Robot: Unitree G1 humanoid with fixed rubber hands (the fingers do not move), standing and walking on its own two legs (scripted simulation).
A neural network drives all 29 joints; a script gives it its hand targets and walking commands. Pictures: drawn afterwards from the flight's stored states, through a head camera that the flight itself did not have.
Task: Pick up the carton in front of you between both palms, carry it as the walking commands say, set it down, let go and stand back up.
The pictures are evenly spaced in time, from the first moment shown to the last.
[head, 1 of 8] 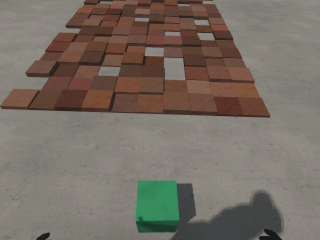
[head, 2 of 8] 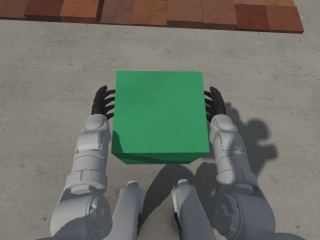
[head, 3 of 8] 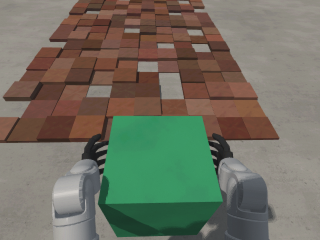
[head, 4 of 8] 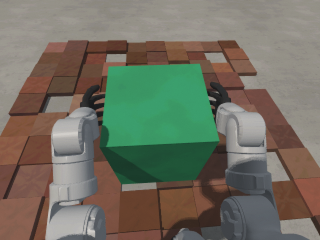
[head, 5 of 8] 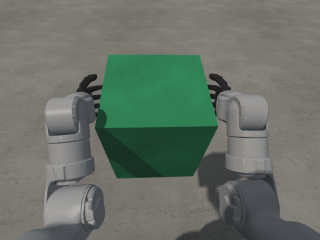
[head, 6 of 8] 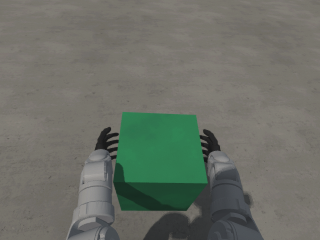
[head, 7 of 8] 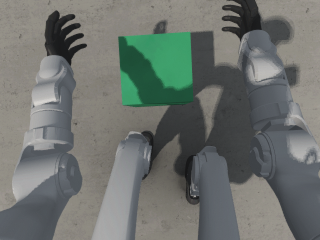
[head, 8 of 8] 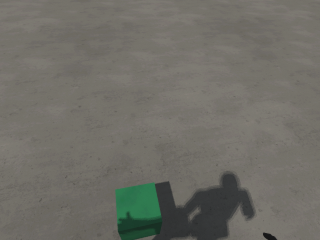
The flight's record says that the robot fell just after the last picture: no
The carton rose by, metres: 0.81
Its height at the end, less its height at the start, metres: +0.00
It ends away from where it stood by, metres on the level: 5.91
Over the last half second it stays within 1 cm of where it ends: yes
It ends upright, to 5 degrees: yes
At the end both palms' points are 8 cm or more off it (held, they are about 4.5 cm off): yes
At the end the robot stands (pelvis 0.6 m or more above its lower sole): yes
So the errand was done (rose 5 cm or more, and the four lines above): yes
